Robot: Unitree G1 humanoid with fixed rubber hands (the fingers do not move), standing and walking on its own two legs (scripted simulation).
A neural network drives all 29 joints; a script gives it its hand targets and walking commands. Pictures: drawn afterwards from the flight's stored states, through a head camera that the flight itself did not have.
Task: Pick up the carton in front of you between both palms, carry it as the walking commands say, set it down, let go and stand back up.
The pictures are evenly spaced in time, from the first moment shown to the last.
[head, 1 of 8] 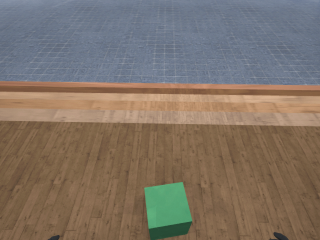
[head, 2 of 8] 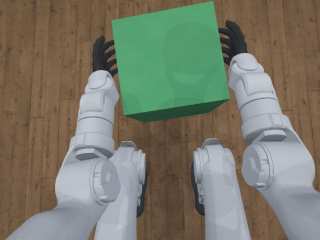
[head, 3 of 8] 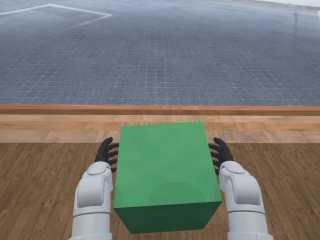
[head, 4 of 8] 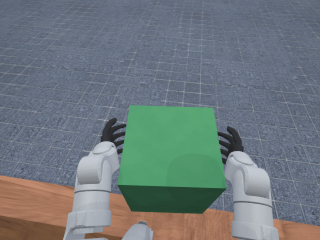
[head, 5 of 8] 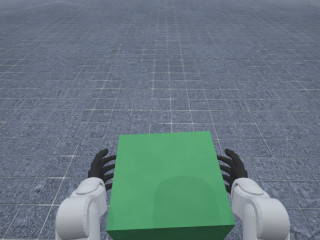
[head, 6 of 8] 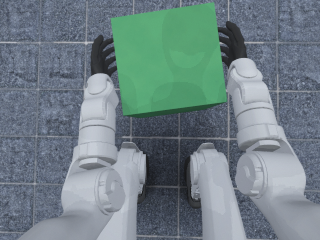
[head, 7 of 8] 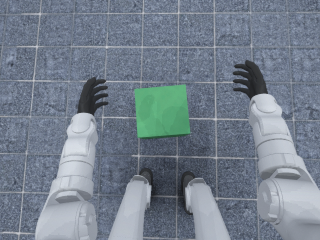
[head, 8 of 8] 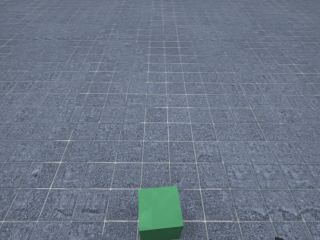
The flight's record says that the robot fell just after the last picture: no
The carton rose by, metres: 0.68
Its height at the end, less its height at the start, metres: -0.76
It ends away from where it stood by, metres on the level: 3.78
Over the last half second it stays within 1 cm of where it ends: yes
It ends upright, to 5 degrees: yes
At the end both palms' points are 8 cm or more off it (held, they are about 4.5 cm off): yes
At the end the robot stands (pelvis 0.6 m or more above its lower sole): yes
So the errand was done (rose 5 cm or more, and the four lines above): yes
